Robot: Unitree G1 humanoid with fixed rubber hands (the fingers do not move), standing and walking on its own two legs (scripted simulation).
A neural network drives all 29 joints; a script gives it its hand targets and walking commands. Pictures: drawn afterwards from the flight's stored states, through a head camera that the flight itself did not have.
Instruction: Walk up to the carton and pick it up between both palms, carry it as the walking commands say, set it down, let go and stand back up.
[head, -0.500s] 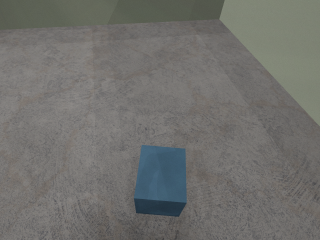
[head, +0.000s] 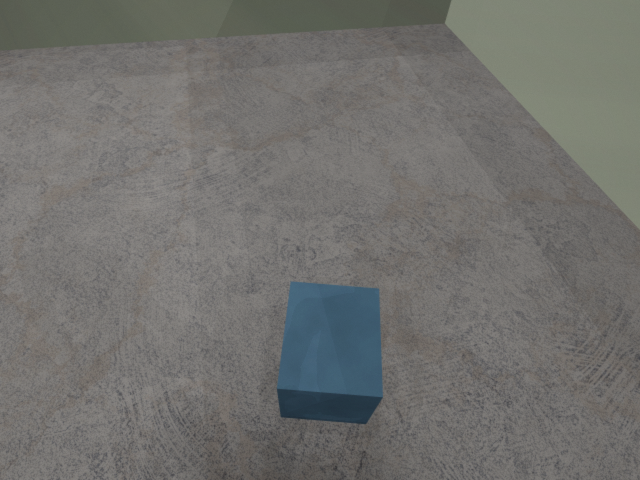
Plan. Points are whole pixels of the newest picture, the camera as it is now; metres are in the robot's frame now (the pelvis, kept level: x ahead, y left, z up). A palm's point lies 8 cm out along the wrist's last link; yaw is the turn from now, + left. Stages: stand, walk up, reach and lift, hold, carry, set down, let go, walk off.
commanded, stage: walk up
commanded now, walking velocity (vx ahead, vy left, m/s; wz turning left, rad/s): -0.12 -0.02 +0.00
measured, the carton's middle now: (329, 354) +0.51 -0.02 -0.62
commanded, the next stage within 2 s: none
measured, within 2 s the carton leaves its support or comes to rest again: neither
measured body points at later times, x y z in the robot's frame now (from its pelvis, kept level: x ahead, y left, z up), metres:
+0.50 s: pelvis +0.01 +0.00 +0.01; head +0.00 +0.02 +0.46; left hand +0.04 +0.23 -0.16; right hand +0.03 -0.22 -0.15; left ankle +0.02 +0.13 -0.73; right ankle +0.03 -0.12 -0.73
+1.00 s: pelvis -0.02 +0.01 +0.00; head +0.02 +0.03 +0.45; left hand +0.00 +0.24 -0.17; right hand +0.01 -0.22 -0.15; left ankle -0.04 +0.10 -0.73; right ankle +0.01 -0.12 -0.72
